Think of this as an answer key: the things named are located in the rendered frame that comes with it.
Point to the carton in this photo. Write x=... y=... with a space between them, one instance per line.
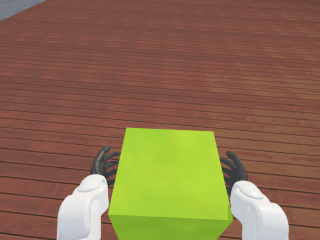
x=169 y=185

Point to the left robot hand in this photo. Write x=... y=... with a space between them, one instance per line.
x=100 y=166

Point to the robot right forearm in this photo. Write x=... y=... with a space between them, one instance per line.
x=260 y=218

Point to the right robot hand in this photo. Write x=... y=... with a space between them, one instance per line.
x=237 y=172

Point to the robot left forearm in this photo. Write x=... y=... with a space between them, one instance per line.
x=79 y=216

